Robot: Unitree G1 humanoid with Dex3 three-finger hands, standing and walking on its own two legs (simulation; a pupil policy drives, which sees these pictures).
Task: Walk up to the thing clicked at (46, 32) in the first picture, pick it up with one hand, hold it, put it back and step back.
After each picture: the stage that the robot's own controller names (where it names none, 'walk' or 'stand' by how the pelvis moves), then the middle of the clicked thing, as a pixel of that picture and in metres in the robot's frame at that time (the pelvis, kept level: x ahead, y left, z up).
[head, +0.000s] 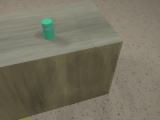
stand; (47, 29) +0.85 +0.24 -0.10
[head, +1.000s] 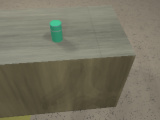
rise first; (56, 31) +0.79 +0.21 -0.08
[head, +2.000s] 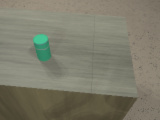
stand; (42, 48) +0.58 +0.22 -0.07
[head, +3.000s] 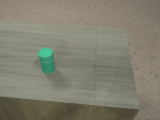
stand; (47, 61) +0.57 +0.20 -0.10
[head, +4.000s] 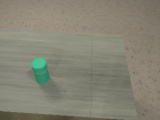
stand; (40, 71) +0.52 +0.22 -0.10
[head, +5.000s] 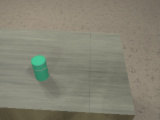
stand; (40, 68) +0.54 +0.22 -0.10
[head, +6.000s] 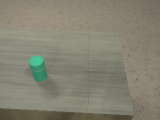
stand; (38, 69) +0.53 +0.23 -0.10
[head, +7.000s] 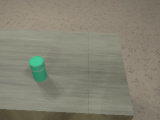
stand; (38, 69) +0.53 +0.23 -0.10
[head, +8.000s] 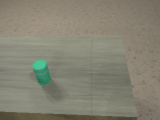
rise first; (42, 72) +0.52 +0.25 -0.10
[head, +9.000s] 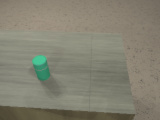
go down; (41, 68) +0.54 +0.25 -0.10
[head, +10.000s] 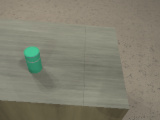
go down; (33, 60) +0.55 +0.23 -0.08
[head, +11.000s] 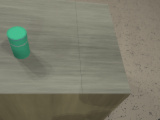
go down; (19, 43) +0.54 +0.23 -0.03
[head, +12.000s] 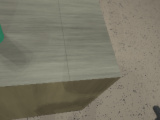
close in; out of the picture +0.54 +0.24 +0.00
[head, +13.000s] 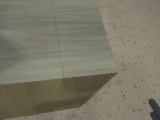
close; out of the picture +0.55 +0.25 +0.02
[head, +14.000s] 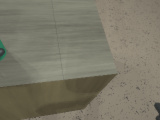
lift; out of the picture +0.48 +0.22 +0.01
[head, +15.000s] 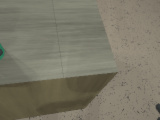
lift; out of the picture +0.47 +0.23 +0.02
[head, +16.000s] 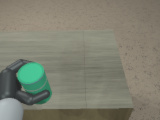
lift; (36, 84) +0.31 +0.15 +0.12
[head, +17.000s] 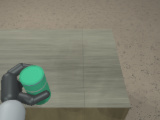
hold; (36, 86) +0.32 +0.16 +0.08
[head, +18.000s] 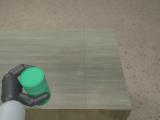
hold; (36, 87) +0.32 +0.16 +0.07
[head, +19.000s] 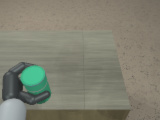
crouch; (37, 85) +0.33 +0.15 +0.08
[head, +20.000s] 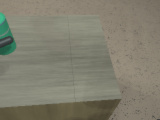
crouch; out of the picture +0.47 +0.23 +0.13
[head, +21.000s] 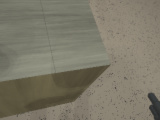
lower; out of the picture +0.53 +0.25 +0.03
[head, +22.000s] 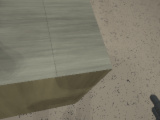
lower; out of the picture +0.52 +0.24 +0.02
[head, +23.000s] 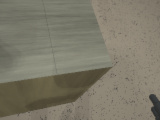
lower; out of the picture +0.52 +0.24 +0.02
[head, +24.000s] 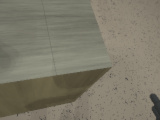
lower; out of the picture +0.52 +0.25 +0.02
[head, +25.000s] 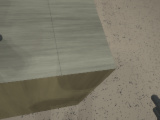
open; out of the picture +0.52 +0.22 +0.02
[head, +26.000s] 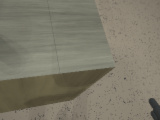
sink last; out of the picture +0.51 +0.23 +0.02
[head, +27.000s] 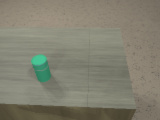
sink last; (41, 68) +0.51 +0.23 -0.05
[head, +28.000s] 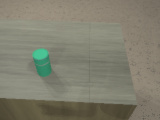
stand; (42, 63) +0.52 +0.21 -0.05
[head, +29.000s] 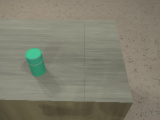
stand; (36, 62) +0.51 +0.23 -0.04
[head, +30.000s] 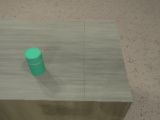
stand; (35, 62) +0.52 +0.23 -0.04
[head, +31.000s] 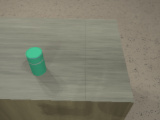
stand; (36, 61) +0.51 +0.22 -0.04
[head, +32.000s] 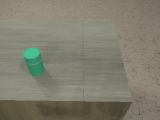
stand; (34, 62) +0.51 +0.22 -0.04
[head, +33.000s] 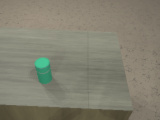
stand; (43, 71) +0.52 +0.20 -0.09
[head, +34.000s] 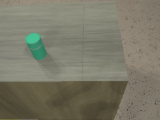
walk; (36, 46) +0.57 +0.25 -0.07
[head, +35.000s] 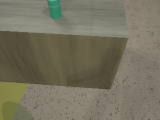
walk; (54, 7) +0.85 +0.18 -0.07
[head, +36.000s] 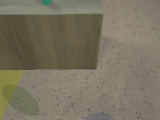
stand; out of the picture +1.15 +0.30 -0.08
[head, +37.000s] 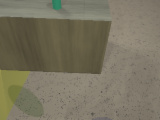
stand; (56, 0) +1.16 +0.24 -0.10
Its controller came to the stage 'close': yes
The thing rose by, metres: 0.21
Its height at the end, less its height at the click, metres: +0.00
